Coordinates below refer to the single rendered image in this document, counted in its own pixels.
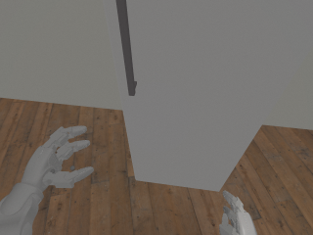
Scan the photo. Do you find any left robot forearm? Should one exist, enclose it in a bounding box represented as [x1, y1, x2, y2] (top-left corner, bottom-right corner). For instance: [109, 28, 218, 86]
[0, 182, 44, 235]

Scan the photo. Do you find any robot right hand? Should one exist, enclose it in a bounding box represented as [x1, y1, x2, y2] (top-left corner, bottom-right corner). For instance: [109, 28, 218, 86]
[219, 190, 257, 235]

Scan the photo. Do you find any fridge door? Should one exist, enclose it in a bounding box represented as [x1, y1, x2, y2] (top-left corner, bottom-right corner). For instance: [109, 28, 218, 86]
[104, 0, 313, 192]

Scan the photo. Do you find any robot left hand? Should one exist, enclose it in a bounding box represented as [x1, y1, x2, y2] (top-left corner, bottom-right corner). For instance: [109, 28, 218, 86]
[21, 125, 94, 192]

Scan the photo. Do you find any handle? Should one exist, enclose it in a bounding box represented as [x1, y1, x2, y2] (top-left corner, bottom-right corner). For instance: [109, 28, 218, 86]
[115, 0, 137, 96]

